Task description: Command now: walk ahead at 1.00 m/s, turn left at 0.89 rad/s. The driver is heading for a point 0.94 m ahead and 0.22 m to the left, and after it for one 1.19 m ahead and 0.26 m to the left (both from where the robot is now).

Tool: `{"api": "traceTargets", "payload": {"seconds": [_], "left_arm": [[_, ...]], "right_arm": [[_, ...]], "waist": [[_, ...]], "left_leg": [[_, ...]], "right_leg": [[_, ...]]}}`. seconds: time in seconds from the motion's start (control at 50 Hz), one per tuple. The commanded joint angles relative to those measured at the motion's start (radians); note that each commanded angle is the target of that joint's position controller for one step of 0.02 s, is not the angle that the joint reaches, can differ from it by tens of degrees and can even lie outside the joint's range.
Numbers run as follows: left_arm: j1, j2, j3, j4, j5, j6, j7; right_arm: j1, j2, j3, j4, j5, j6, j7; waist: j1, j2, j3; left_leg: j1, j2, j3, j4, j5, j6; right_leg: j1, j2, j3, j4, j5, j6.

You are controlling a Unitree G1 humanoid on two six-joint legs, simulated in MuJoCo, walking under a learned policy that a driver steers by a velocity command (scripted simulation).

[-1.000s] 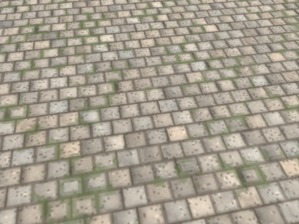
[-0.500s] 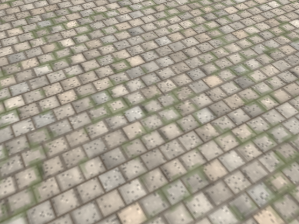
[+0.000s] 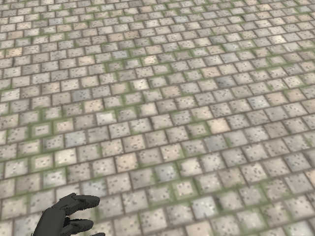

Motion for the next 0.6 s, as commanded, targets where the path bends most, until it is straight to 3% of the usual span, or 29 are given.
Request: {"api": "traceTargets", "payload": {"seconds": [0.02,0.06,0.08,0.1,0.12,0.14,0.16,0.18,0.2,0.22,0.24,0.26,0.3,0.34,0.36,0.42,0.44,0.46,0.48,0.5,0.52,0.54,0.56,0.58,0.6], "left_arm": [[-0.084,0.098,0.027,-0.069,-0.020,-0.008,0.002],[-0.064,0.126,0.039,-0.065,-0.017,-0.015,0.012],[0.004,0.160,0.055,-0.044,-0.017,-0.020,0.022],[0.146,0.200,0.076,-0.008,-0.020,-0.026,0.034],[0.355,0.242,0.100,0.038,-0.014,-0.032,0.051],[0.583,0.312,0.128,0.072,0.012,-0.034,0.073],[0.460,0.396,0.149,0.062,0.028,-0.023,0.064],[0.347,0.275,0.141,0.037,0.019,-0.013,0.058],[0.300,0.189,0.120,0.040,0.009,-0.011,0.054],[0.303,0.152,0.112,0.067,0.014,-0.011,0.049],[0.335,0.144,0.109,0.103,0.010,-0.016,0.051],[0.362,0.128,0.106,0.137,0.002,-0.024,0.048],[0.387,0.097,0.101,0.184,-0.022,-0.043,0.032],[0.362,0.096,0.102,0.199,-0.027,-0.053,0.025],[0.340,0.123,0.106,0.198,-0.023,-0.062,0.025],[0.335,0.144,0.112,0.223,-0.021,-0.066,0.027],[0.352,0.153,0.113,0.233,-0.019,-0.064,0.030],[0.382,0.195,0.120,0.235,-0.019,-0.066,0.032],[0.407,0.220,0.127,0.242,-0.021,-0.058,0.038],[0.414,0.249,0.135,0.240,-0.023,-0.045,0.046],[0.389,0.276,0.144,0.228,-0.017,-0.024,0.052],[0.345,0.295,0.150,0.208,-0.015,-0.006,0.056],[0.324,0.282,0.151,0.192,-0.007,0.004,0.048],[0.320,0.149,0.121,0.155,0.007,0.001,0.028],[0.359,0.164,0.115,0.030,-0.019,-0.017,0.031]], "right_arm": [[-0.063,-0.190,-0.054,-0.087,0.011,-0.026,0.001],[-0.057,-0.202,-0.062,-0.088,0.006,-0.020,-0.009],[-0.064,-0.220,-0.066,-0.090,0.000,-0.020,-0.013],[-0.087,-0.250,-0.071,-0.094,-0.007,-0.020,-0.011],[-0.145,-0.239,-0.067,-0.109,-0.011,-0.030,-0.008],[-0.169,-0.097,-0.028,-0.143,-0.018,-0.043,-0.013],[-0.036,-0.013,0.006,-0.218,0.037,-0.039,-0.007],[-0.124,-0.103,0.003,-0.172,0.001,-0.014,-0.020],[-0.215,-0.131,-0.005,-0.176,-0.018,-0.004,-0.011],[-0.258,-0.125,-0.006,-0.179,-0.025,0.005,0.002],[-0.298,-0.101,-0.002,-0.198,-0.038,0.016,0.018],[-0.305,-0.072,0.006,-0.213,-0.041,0.031,0.031],[-0.359,-0.033,0.021,-0.256,-0.039,0.054,0.044],[-0.415,-0.027,0.031,-0.295,-0.038,0.061,0.054],[-0.434,-0.023,0.039,-0.326,-0.038,0.061,0.060],[-0.544,-0.045,0.048,-0.348,-0.036,0.060,0.077],[-0.547,-0.039,0.050,-0.335,-0.028,0.060,0.081],[-0.559,-0.030,0.055,-0.347,-0.031,0.055,0.083],[-0.540,-0.049,0.049,-0.335,-0.033,0.053,0.079],[-0.484,-0.065,0.042,-0.315,-0.036,0.050,0.071],[-0.356,-0.103,0.024,-0.276,-0.032,0.045,0.061],[-0.148,-0.143,0.000,-0.214,-0.032,0.040,0.049],[0.020,-0.188,-0.033,-0.143,-0.027,0.038,0.024],[-0.063,-0.270,-0.061,-0.145,-0.002,0.053,-0.002],[-0.109,-0.364,-0.076,-0.208,-0.035,0.069,-0.002]], "waist": [[0.011,0.060,0.053],[0.017,0.065,0.016],[0.050,0.063,-0.041],[0.130,0.049,-0.137],[0.249,0.042,-0.237],[0.312,-0.123,-0.382],[0.156,-0.482,-0.497],[0.172,-0.237,-0.317],[0.183,-0.110,-0.184],[0.174,-0.021,-0.105],[0.163,-0.029,-0.057],[0.143,-0.071,-0.025],[0.116,-0.085,0.004],[0.093,-0.074,0.021],[0.068,-0.105,0.044],[0.077,-0.029,0.121],[0.083,-0.016,0.109],[0.074,-0.043,0.117],[0.058,-0.053,0.090],[0.020,-0.081,0.048],[-0.053,-0.094,-0.032],[-0.149,-0.100,-0.126],[-0.196,-0.027,-0.193],[-0.082,0.227,-0.111],[-0.015,0.256,-0.317]], "left_leg": [[-0.278,0.189,-0.206,-0.139,0.416,0.087],[-0.151,0.202,-0.229,-0.039,0.538,0.053],[-0.102,0.203,-0.232,0.072,0.682,0.031],[-0.093,0.186,-0.214,0.258,0.763,0.009],[-0.217,0.151,-0.191,0.511,0.679,-0.011],[-0.383,0.101,-0.106,0.857,0.142,-0.002],[-0.663,0.037,0.006,1.101,-0.232,-0.032],[-0.780,0.143,0.036,1.149,-0.110,-0.021],[-0.788,0.183,0.064,1.094,-0.026,-0.028],[-0.762,0.214,0.074,1.057,0.001,-0.039],[-0.754,0.241,0.071,1.032,0.001,-0.043],[-0.750,0.260,0.077,1.021,-0.002,-0.051],[-0.794,0.286,0.090,1.006,0.009,-0.053],[-0.786,0.278,0.125,0.957,0.096,-0.055],[-0.772,0.295,0.126,0.893,0.154,-0.056],[-0.677,0.259,0.244,0.628,0.277,-0.033],[-0.602,0.215,0.298,0.567,0.292,-0.009],[-0.547,0.198,0.330,0.509,0.279,0.010],[-0.507,0.154,0.366,0.489,0.244,0.028],[-0.436,0.124,0.370,0.467,0.209,0.045],[-0.292,0.091,0.361,0.465,0.166,0.064],[-0.065,0.069,0.318,0.444,0.137,0.097],[0.211,0.073,0.227,0.367,0.102,0.125],[0.279,0.234,-0.055,0.322,0.137,0.170],[0.532,0.419,-0.589,0.129,0.050,0.375]], "right_leg": [[0.319,0.092,-0.108,-0.165,0.182,-0.004],[0.364,0.118,-0.088,-0.256,0.125,-0.017],[0.449,0.146,-0.086,-0.269,0.044,-0.028],[0.602,0.159,-0.091,-0.269,-0.047,-0.041],[0.848,0.088,-0.045,-0.229,-0.130,-0.062],[1.081,-0.170,0.210,-0.242,-0.504,-0.084],[1.193,-0.398,0.832,-0.495,-0.733,-0.198],[1.057,-0.330,0.758,-0.523,-0.863,-0.205],[0.931,-0.275,0.536,-0.495,-0.683,-0.186],[0.825,-0.233,0.381,-0.496,-0.456,-0.173],[0.760,-0.197,0.262,-0.505,-0.324,-0.160],[0.715,-0.179,0.179,-0.519,-0.237,-0.144],[0.696,-0.169,0.052,-0.545,-0.063,-0.122],[0.651,-0.129,-0.100,-0.588,0.076,-0.102],[0.613,-0.145,-0.142,-0.603,0.141,-0.104],[0.588,-0.074,-0.311,-0.673,0.225,-0.079],[0.608,-0.043,-0.370,-0.660,0.410,-0.063],[0.628,-0.076,-0.381,-0.601,0.670,-0.056],[0.698,-0.085,-0.388,-0.532,0.912,-0.048],[0.736,-0.102,-0.386,-0.432,1.042,-0.046],[0.738,-0.120,-0.376,-0.261,1.115,-0.053],[0.667,-0.143,-0.352,-0.004,1.127,-0.071],[0.473,-0.092,-0.344,0.339,0.747,-0.063],[0.164,0.109,-0.337,0.745,-0.342,-0.032],[-0.138,0.173,-0.118,0.961,-0.455,-0.004]]}}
